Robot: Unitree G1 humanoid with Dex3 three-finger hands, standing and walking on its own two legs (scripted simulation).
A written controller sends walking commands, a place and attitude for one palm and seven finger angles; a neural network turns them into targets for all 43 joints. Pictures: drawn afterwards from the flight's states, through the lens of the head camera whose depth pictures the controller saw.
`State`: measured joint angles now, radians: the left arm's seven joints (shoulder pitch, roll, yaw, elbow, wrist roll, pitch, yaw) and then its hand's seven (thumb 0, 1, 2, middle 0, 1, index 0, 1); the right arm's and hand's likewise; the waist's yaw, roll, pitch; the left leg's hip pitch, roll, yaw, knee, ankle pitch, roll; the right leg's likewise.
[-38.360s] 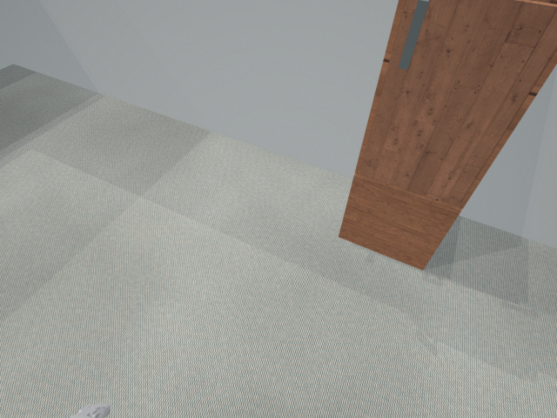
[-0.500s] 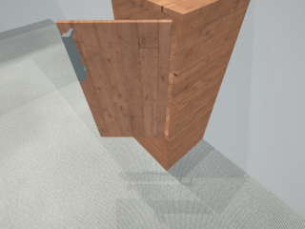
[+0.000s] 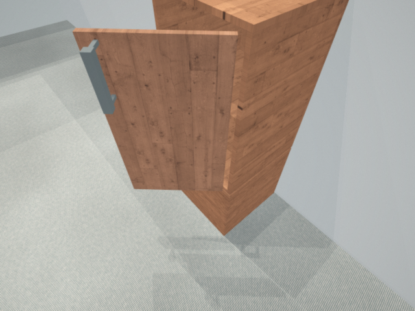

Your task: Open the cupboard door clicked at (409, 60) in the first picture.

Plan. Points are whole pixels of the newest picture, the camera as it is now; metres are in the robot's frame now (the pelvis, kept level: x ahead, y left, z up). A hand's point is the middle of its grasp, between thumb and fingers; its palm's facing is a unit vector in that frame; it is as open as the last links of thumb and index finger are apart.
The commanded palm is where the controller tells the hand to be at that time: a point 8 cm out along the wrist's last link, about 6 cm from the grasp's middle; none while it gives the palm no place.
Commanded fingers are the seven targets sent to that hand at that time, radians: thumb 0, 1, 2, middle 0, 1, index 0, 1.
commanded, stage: look again from close up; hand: left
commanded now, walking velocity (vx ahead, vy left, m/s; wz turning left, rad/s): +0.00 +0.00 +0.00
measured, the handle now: (102, 78) +0.55 +0.27 +0.16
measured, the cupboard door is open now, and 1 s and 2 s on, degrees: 48 48 48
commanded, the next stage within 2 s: shuffle to correct the standing spot in 0.08 s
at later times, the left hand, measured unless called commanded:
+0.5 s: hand out of the picture +0.01 +0.20 -0.18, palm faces +0.07 -0.97 -0.23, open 7.4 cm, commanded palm none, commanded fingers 0.00 0.90 0.90 -0.20 -0.30 -0.20 -0.30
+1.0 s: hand out of the picture +0.08 +0.25 -0.17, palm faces -0.05 -0.99 -0.16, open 7.4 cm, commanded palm none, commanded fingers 0.00 0.90 0.90 -0.20 -0.30 -0.20 -0.30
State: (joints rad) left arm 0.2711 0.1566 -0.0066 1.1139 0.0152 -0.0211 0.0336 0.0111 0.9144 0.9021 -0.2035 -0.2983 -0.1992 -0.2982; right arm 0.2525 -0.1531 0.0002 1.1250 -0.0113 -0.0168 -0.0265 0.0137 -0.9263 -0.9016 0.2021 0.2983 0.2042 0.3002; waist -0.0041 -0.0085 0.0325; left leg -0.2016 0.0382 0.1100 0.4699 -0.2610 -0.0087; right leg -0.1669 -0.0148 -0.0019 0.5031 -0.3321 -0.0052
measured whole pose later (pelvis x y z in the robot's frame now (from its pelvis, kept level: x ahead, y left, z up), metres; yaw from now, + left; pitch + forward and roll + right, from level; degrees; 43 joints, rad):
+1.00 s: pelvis +0.00 +0.08 +0.01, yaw -1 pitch +1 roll -3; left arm 0.19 0.19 0.03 0.97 0.03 0.06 0.00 0.01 0.91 0.90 -0.20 -0.30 -0.20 -0.30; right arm 0.36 -0.16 0.01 1.00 -0.03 -0.03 -0.04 0.00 -0.92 -0.90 0.20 0.30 0.21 0.30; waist -0.03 -0.01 0.03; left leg -0.21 -0.01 0.13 0.42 -0.24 0.11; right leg -0.55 -0.04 -0.01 1.14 -0.30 0.02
